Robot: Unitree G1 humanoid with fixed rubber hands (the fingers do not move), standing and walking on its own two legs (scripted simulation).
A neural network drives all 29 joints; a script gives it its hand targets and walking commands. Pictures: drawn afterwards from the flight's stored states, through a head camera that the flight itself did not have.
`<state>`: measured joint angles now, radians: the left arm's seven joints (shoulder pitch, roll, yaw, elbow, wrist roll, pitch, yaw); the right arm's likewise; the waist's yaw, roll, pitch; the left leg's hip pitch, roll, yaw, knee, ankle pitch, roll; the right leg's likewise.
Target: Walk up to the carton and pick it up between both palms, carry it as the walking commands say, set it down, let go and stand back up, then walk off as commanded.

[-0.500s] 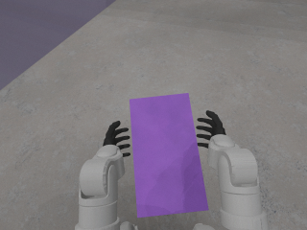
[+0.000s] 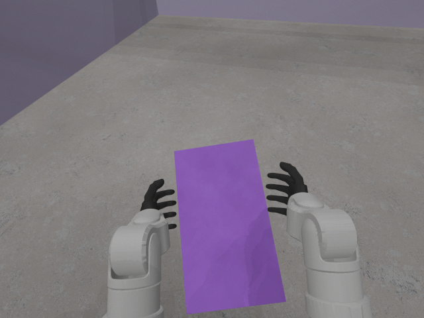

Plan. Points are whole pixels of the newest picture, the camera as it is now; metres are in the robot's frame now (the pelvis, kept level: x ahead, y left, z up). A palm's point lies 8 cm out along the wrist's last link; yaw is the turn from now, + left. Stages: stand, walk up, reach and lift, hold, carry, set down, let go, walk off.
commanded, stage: carry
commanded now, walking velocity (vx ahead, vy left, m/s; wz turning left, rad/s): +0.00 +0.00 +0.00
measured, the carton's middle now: (225, 223) +0.32 -0.01 -0.01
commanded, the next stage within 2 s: none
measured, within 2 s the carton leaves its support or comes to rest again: neither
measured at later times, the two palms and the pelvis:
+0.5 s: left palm out of the picture +0.13 +0.11 +0.09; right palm (338, 304) +0.13 -0.14 +0.10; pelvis -0.14 -0.01 -0.02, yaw +0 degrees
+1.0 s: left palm out of the picture +0.00 +0.20 +0.07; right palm out of the picture +0.04 -0.04 +0.08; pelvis -0.25 +0.04 -0.03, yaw +9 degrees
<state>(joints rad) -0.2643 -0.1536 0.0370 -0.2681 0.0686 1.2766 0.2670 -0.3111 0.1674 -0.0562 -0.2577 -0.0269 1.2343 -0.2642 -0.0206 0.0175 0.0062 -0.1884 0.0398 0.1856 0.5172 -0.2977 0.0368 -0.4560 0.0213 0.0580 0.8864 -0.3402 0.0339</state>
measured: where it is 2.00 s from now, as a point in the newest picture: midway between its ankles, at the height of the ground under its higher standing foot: outside the picture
